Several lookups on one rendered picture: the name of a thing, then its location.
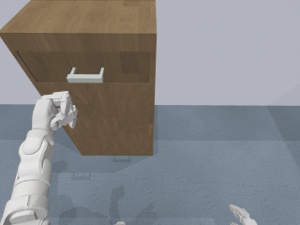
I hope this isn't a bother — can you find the cabinet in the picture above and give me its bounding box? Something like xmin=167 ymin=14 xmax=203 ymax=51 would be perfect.
xmin=0 ymin=0 xmax=157 ymax=156

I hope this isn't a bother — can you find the right robot hand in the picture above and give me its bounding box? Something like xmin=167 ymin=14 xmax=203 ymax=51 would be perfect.
xmin=229 ymin=204 xmax=258 ymax=225

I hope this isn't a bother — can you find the left robot hand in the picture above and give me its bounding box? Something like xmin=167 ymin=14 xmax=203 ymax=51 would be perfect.
xmin=32 ymin=91 xmax=78 ymax=136

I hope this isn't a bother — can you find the handle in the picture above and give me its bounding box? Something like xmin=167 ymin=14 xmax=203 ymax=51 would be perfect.
xmin=67 ymin=67 xmax=105 ymax=83

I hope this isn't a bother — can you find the left robot forearm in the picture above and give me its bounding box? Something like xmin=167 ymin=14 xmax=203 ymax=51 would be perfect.
xmin=0 ymin=128 xmax=55 ymax=225

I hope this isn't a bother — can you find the drawer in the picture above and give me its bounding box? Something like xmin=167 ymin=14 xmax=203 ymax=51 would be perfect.
xmin=18 ymin=51 xmax=150 ymax=83

